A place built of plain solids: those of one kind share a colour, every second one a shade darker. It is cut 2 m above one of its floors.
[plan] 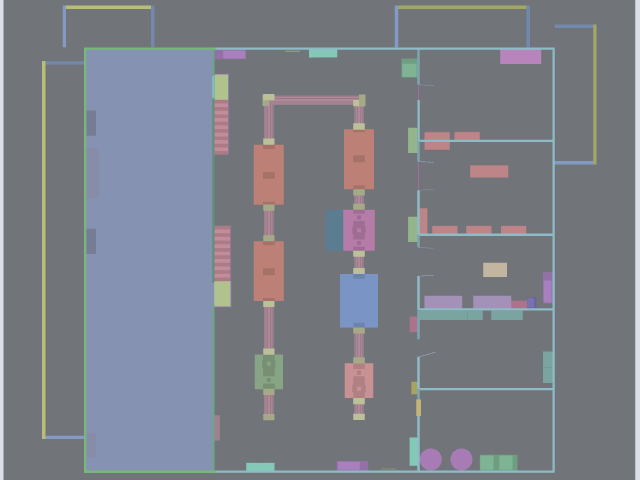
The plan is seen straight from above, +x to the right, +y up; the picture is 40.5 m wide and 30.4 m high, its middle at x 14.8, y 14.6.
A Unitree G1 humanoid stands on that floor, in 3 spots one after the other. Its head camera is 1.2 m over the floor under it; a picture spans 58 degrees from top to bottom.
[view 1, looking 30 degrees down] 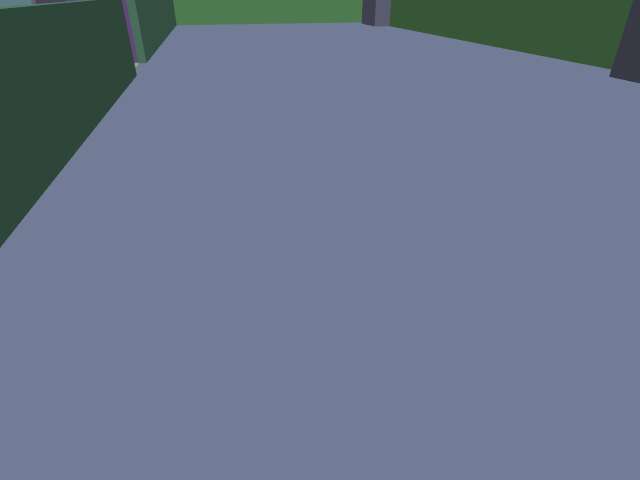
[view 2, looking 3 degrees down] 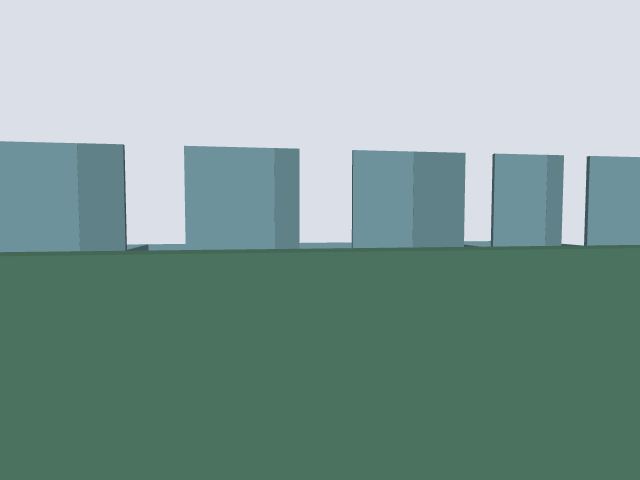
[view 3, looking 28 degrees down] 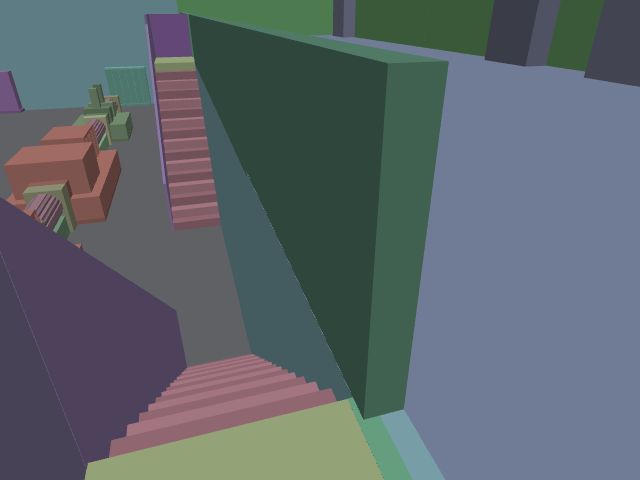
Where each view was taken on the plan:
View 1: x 6.75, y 19.78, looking -103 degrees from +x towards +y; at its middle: mezz_deck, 2.40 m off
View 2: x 6.75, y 15.69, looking -9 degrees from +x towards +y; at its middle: nothing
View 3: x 8.55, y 24.48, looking -107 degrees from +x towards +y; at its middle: mezz_parapet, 1.65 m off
